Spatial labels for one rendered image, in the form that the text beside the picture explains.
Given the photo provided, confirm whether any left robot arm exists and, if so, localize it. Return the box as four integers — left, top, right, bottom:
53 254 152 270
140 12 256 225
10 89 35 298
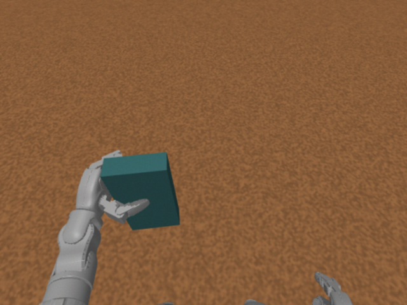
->
38 209 103 305

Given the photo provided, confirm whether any right robot hand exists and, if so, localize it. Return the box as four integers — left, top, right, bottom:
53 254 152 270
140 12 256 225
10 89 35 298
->
312 272 353 305

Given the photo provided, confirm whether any carton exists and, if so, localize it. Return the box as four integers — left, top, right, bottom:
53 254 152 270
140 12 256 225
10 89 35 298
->
100 152 180 230

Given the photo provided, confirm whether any left robot hand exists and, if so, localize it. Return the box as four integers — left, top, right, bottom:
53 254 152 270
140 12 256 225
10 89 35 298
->
76 150 150 224

